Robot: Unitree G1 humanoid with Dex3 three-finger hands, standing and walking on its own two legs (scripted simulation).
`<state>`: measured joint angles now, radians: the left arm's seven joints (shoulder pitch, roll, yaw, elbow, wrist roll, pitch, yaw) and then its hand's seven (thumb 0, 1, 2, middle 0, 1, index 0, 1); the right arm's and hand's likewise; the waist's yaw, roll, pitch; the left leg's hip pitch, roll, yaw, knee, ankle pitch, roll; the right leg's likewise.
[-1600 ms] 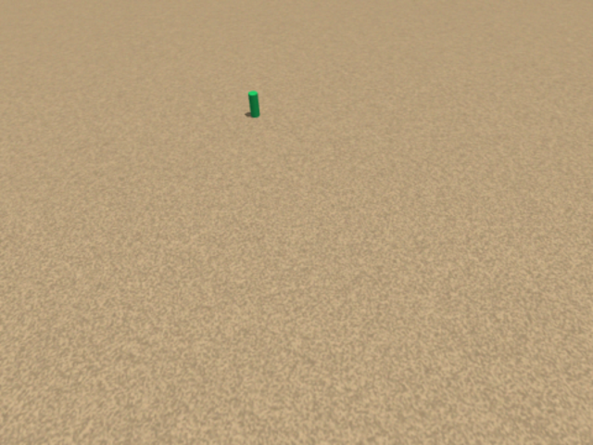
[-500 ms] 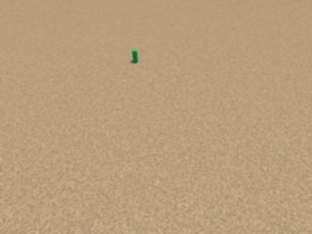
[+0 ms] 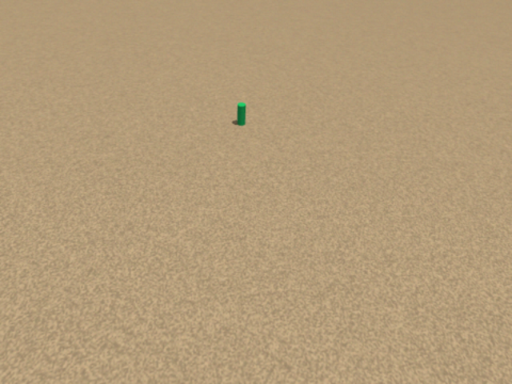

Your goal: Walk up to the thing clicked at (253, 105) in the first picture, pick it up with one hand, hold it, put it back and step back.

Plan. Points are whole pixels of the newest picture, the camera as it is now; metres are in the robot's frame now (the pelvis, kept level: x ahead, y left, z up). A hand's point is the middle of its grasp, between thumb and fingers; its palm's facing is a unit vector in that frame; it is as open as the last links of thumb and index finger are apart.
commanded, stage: walk up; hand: left
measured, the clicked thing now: (241, 114) +2.00 +0.10 -0.69
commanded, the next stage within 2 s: none
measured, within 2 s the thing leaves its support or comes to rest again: neither
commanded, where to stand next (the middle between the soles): +1.64 -0.05 m, yaw +2 degrees
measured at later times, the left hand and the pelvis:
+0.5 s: hand (166, 247) +0.45 +0.22 -0.13, palm faces -0.02 -0.94 -0.33, open 7.4 cm; pelvis +0.31 -0.03 -0.01, yaw +1 degrees
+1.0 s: hand (156, 182) +0.68 +0.30 -0.14, palm faces -0.06 -0.95 -0.32, open 7.4 cm; pelvis +0.61 +0.02 +0.01, yaw +0 degrees
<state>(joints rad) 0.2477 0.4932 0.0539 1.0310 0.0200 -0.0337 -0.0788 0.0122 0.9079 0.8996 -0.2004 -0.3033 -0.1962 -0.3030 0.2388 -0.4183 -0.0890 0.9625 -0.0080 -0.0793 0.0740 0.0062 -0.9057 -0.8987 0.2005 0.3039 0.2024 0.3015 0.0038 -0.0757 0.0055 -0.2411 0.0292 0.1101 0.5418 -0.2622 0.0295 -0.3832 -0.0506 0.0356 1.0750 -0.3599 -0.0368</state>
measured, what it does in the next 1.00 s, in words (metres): walks ahead: right foot, then left foot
